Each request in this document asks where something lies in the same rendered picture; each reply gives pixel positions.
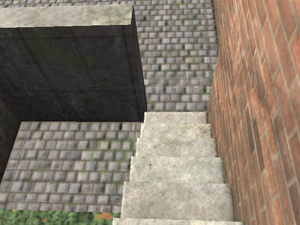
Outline stairs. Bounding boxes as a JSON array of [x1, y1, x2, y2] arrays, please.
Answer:
[[112, 112, 246, 225]]

